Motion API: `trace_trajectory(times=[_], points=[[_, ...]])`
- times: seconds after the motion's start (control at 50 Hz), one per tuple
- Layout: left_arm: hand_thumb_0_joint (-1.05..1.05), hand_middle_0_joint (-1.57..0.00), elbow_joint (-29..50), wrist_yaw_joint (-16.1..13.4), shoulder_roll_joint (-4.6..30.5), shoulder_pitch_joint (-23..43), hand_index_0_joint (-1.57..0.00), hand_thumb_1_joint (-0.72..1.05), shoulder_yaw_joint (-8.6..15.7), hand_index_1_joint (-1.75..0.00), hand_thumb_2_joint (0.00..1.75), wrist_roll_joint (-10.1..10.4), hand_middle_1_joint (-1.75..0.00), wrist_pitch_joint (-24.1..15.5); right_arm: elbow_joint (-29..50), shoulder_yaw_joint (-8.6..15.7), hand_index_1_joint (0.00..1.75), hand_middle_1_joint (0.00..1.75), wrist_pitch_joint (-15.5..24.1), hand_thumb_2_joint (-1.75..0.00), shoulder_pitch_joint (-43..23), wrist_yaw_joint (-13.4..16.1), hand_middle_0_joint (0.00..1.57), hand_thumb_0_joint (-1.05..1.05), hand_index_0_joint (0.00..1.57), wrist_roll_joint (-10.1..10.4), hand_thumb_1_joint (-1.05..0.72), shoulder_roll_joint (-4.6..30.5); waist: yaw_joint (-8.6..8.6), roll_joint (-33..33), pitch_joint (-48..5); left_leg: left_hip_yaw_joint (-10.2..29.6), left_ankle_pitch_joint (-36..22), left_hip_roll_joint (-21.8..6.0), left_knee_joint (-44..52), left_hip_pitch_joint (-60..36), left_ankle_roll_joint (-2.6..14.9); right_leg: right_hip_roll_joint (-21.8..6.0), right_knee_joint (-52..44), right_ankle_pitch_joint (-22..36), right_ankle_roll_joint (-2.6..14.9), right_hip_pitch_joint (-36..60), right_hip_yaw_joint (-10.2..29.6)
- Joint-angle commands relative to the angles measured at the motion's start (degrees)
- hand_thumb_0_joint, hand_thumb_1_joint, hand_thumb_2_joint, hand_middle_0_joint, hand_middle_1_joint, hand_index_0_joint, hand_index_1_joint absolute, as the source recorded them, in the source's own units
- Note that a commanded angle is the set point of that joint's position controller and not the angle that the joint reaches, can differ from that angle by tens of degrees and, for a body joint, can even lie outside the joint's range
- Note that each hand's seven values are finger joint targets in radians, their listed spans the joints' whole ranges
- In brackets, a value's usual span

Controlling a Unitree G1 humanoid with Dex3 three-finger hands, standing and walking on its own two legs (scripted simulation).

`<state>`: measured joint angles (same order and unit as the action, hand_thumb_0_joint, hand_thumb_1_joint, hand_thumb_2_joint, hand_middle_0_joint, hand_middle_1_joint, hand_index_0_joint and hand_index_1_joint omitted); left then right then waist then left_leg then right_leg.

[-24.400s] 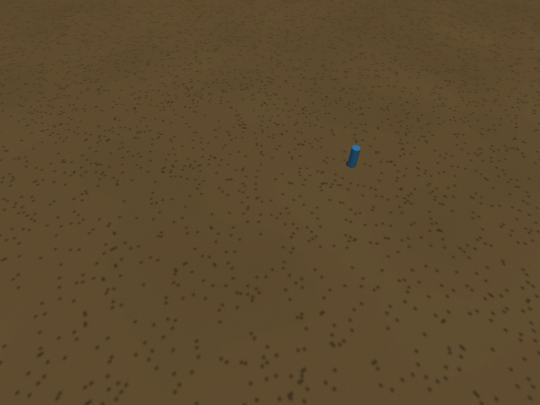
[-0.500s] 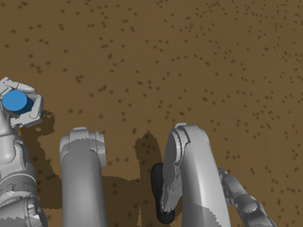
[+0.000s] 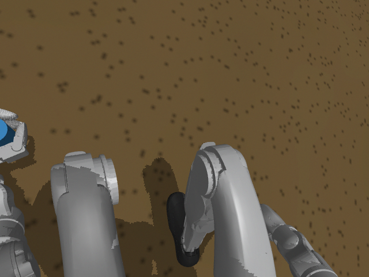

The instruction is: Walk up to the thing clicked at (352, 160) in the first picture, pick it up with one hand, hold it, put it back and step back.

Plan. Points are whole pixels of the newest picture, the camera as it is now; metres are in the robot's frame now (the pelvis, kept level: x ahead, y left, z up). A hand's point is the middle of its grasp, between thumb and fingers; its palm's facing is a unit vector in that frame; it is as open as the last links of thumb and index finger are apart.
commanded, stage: lower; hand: left
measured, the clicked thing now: (3, 138) +0.36 +0.31 -0.15
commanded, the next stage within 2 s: loosen in 1.08 s
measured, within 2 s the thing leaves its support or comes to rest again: rests again in 1.18 s
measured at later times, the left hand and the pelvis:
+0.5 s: hand (15, 138) +0.37 +0.30 -0.17, palm faces +0.41 -0.91 -0.01, open 5.7 cm; pelvis -0.01 +0.01 -0.01, yaw -3 degrees
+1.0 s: hand (18, 140) +0.37 +0.30 -0.19, palm faces +0.41 -0.91 +0.00, open 5.8 cm; pelvis -0.02 +0.02 -0.01, yaw -5 degrees
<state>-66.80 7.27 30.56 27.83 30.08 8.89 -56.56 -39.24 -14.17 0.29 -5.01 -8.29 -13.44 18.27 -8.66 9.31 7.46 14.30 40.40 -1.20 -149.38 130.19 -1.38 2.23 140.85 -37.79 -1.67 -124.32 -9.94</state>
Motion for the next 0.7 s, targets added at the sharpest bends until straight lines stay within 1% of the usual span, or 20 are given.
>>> trace_trajectory(times=[0.0, 0.06, 0.1, 0.12, 0.14, 0.16, 0.18, 0.22, 0.26, 0.3, 0.38, 0.4, 0.46, 0.5, 0.54, 0.56, 0.58, 0.64, 0.66, 0.68], points=[[0.0, -1.32, 7.45, -1.56, 12.8, 9.74, -1.32, 0.56, 1.79, -1.38, 1.27, -0.07, -1.38, -6.13, 2.79, 3.74, 0.3, 0.3, 0.14, -0.91, 1.55, 0.83, 0.2, 0.0, 0.2, -1.25, -0.91, 17.64, -1.14, -22.7, -34.05, -4.86, -6.4, -1.35, 17.47, -23.38, 0.26, 2.26, -11.23, 8.44, 3.36, 17.14, -4.2], [0.0, -1.31, 6.53, -2.57, 12.72, 11.12, -1.31, 0.57, 1.12, -1.38, 1.27, -0.42, -1.37, -7.14, 3.06, 2.92, 0.3, 0.3, 0.19, -0.91, 0.59, 0.71, 0.2, 0.0, 0.2, -1.96, -0.91, 18.58, -2.69, -23.78, -31.52, -3.86, -4.93, -1.62, 18.01, -23.84, -0.05, 2.08, -10.78, 7.65, 3.29, 15.82, -5.24], [0.0, -1.32, 6.04, -3.05, 13.26, 10.29, -1.31, 0.56, 1.31, -1.39, 1.29, -0.46, -1.38, -7.75, 3.15, 2.27, 0.3, 0.3, 0.23, -0.91, 0.89, 0.51, 0.2, 0.0, 0.2, -2.42, -0.91, 18.72, -2.93, -23.32, -32.64, -3.61, -6.37, -1.63, 17.35, -24.55, -0.22, 2.3, -10.86, 8.95, 3.13, 17.56, -5.59], [0.0, -1.31, 5.31, -3.06, 13.89, 10.34, -1.3, 0.56, 0.91, -1.38, 1.28, -0.59, -1.37, -8.11, 3.27, 1.88, 0.3, 0.3, 0.25, -0.91, 0.08, 0.44, 0.2, 0.0, 0.2, -2.62, -0.91, 18.79, -2.78, -23.25, -31.93, -3.65, -5.8, -1.59, 16.86, -23.85, -0.06, 2.43, -10.91, 8.57, 3.1, 17.4, -5.56], [0.0, -1.31, 3.86, -3.1, 12.45, 9.06, -1.31, 0.56, 0.37, -1.38, 1.28, -0.37, -1.38, -8.12, 3.6, 1.65, 0.3, 0.3, 0.25, -0.91, 0.05, 0.42, 0.2, 0.0, 0.2, -2.79, -0.91, 19.15, -3.43, -22.7, -31.56, -3.32, -6.77, -1.68, 16.95, -24.59, -0.2, 2.33, -10.85, 9.44, 2.96, 17.73, -5.91], [0.0, -1.3, 3.22, -3.24, 12.92, 9.14, -1.3, 0.57, 0.16, -1.38, 1.28, -0.5, -1.38, -8.22, 3.33, 1.42, 0.3, 0.3, 0.2, -0.91, 0.02, 0.43, 0.2, 0.0, 0.2, -2.98, -0.91, 19.3, -3.47, -22.88, -30.62, -3.29, -6.67, -1.69, 16.85, -24.02, -0.21, 2.43, -10.95, 9.48, 2.98, 17.69, -6.02], [0.0, -1.31, 2.66, -3.22, 12.17, 9.52, -1.31, 0.55, -0.59, -1.38, 1.28, -0.33, -1.38, -8.4, 3.62, 1.09, 0.3, 0.3, 0.19, -0.91, -0.49, 0.4, 0.2, 0.0, 0.2, -3.09, -0.91, 19.56, -4.03, -22.46, -29.92, -2.88, -6.55, -1.72, 16.9, -23.84, -0.22, 2.45, -10.88, 9.56, 2.91, 17.42, -6.33], [0.0, -1.31, 1.56, -3.62, 13.17, 9.91, -1.31, 0.57, -0.24, -1.38, 1.28, -0.18, -1.37, -8.82, 3.79, 0.45, 0.3, 0.3, 0.3, -0.91, -1.18, 0.39, 0.2, 0.0, 0.2, -3.24, -0.91, 20.06, -4.38, -22.32, -28.25, -2.38, -6.08, -1.8, 16.81, -23.35, -0.22, 2.52, -10.65, 9.37, 2.8, 17.3, -6.9], [0.0, -1.3, 0.79, -4.28, 14.33, 8.5, -1.3, 0.56, 1.04, -1.37, 1.27, 0.03, -1.37, -9.31, 4.22, -0.2, 0.3, 0.3, 0.2, -0.91, -1.37, 0.27, 0.2, 0.0, 0.2, -3.55, -0.9, 20.12, -3.71, -21.79, -29.44, -2.12, -7.12, -1.81, 16.42, -23.84, -0.28, 2.75, -10.6, 10.14, 2.73, 18.8, -7.12], [0.0, -1.29, 0.05, -4.98, 15.13, 8.08, -1.3, 0.56, 1.65, -1.37, 1.28, -0.12, -1.37, -9.82, 4.4, -0.89, 0.3, 0.3, 0.13, -0.91, -1.64, 0.25, 0.2, 0.0, 0.2, -4.01, -0.91, 20.46, -4.21, -22.28, -29.31, -1.74, -8.61, -1.92, 16.09, -24.39, -0.31, 2.82, -10.21, 11.48, 2.63, 19.85, -7.39], [0.0, -1.3, -1.19, -6.1, 17.62, 8.89, -1.3, 0.58, 2.36, -1.38, 1.29, -0.84, -1.37, -11.16, 5.01, -2.08, 0.3, 0.3, 0.03, -0.91, -2.79, 0.27, 0.2, 0.0, 0.2, -4.65, -0.91, 20.82, -4.72, -22.21, -27.71, -1.42, -6.87, -2.14, 15.89, -23.75, -0.2, 3.09, -10.71, 10.46, 2.63, 19.95, -7.82], [0.0, -1.31, -0.78, -6.2, 17.29, 9.75, -1.31, 0.59, 1.42, -1.39, 1.3, -0.99, -1.38, -11.53, 4.91, -2.3, 0.3, 0.3, 0.03, -0.91, -3.31, 0.27, 0.2, 0.0, 0.2, -4.83, -0.91, 20.86, -5.07, -22.88, -27.03, -1.32, -5.93, -2.22, 15.93, -23.56, -0.26, 3.12, -10.55, 9.87, 2.65, 19.42, -7.9], [0.0, -1.33, -1.18, -6.52, 19.22, 10.54, -1.33, 0.57, 1.89, -1.4, 1.3, -1.26, -1.39, -12.29, 5.15, -2.94, 0.3, 0.3, 0.19, -0.91, -3.59, 0.3, 0.2, 0.0, 0.2, -5.27, -0.91, 21.55, -5.8, -23.37, -25.78, -1.08, -4.73, -2.4, 15.86, -23.45, -0.23, 3.3, -10.91, 9.2, 2.56, 19.59, -8.45], [0.0, -1.32, -1.93, -6.57, 18.86, 10.07, -1.31, 0.57, 1.44, -1.39, 1.3, -1.32, -1.38, -12.56, 5.48, -3.16, 0.3, 0.3, 0.36, -0.91, -4.32, 0.18, 0.2, 0.0, 0.2, -5.42, -0.91, 21.83, -5.91, -23.6, -23.92, -0.57, -2.84, -2.56, 16.41, -22.87, -0.23, 3.29, -10.57, 7.9, 2.58, 18.38, -8.9], [0.0, -1.33, -3.07, -6.74, 18.03, 9.07, -1.32, 0.56, 0.86, -1.39, 1.29, -1.28, -1.38, -12.53, 5.52, -3.54, 0.3, 0.3, 0.43, -0.91, -4.31, 0.07, 0.2, 0.0, 0.2, -5.55, -0.91, 22.0, -6.07, -23.23, -24.43, 0.02, -3.99, -2.66, 16.42, -23.88, -0.53, 3.39, -10.29, 8.91, 2.48, 18.71, -9.31], [0.0, -1.33, -2.92, -6.63, 17.7, 9.71, -1.33, 0.57, 0.01, -1.39, 1.29, -1.33, -1.39, -12.71, 5.66, -3.59, 0.3, 0.3, 0.53, -0.91, -4.87, 0.11, 0.2, 0.0, 0.2, -5.57, -0.91, 22.23, -6.57, -23.39, -23.61, 0.33, -3.41, -2.73, 16.57, -24.04, -0.56, 3.36, -10.21, 8.59, 2.42, 17.85, -9.61], [0.0, -1.31, -3.12, -6.71, 18.52, 9.23, -1.31, 0.53, 0.46, -1.39, 1.29, -1.24, -1.38, -12.74, 5.57, -3.89, 0.3, 0.3, 0.57, -0.91, -4.26, 0.15, 0.2, 0.0, 0.2, -5.73, -0.91, 22.2, -6.56, -23.54, -24.59, 0.11, -4.9, -2.64, 16.04, -24.47, -0.45, 3.58, -10.37, 9.92, 2.39, 19.46, -9.47], [0.0, -1.31, -3.96, -6.95, 17.94, 9.01, -1.31, 0.53, -0.02, -1.37, 1.27, -0.89, -1.37, -12.87, 6.01, -4.49, 0.3, 0.3, 0.76, -0.91, -4.84, 0.04, 0.2, 0.0, 0.2, -5.73, -0.91, 22.32, -6.64, -22.77, -23.72, 0.78, -5.24, -2.67, 16.01, -24.02, -0.46, 3.62, -10.13, 10.3, 2.24, 19.49, -10.0], [0.0, -1.31, -3.82, -7.26, 19.17, 8.62, -1.3, 0.54, 0.77, -1.36, 1.26, -0.74, -1.35, -12.98, 6.07, -4.57, 0.3, 0.3, 0.77, -0.91, -4.78, -0.02, 0.2, 0.0, 0.2, -5.66, -0.91, 22.47, -6.03, -22.7, -23.62, 0.71, -4.97, -2.65, 15.83, -23.64, -0.36, 3.75, -10.21, 10.07, 2.32, 19.53, -9.89], [0.0, -1.3, -4.11, -7.35, 18.42, 8.62, -1.3, 0.52, 0.04, -1.35, 1.25, -0.83, -1.34, -13.1, 6.02, -4.61, 0.3, 0.3, 0.75, -0.91, -4.89, 0.05, 0.2, 0.0, 0.2, -5.79, -0.91, 22.45, -6.44, -22.53, -23.79, 0.78, -5.74, -2.76, 15.71, -24.25, -0.42, 3.76, -10.12, 10.81, 2.28, 19.74, -9.95]])
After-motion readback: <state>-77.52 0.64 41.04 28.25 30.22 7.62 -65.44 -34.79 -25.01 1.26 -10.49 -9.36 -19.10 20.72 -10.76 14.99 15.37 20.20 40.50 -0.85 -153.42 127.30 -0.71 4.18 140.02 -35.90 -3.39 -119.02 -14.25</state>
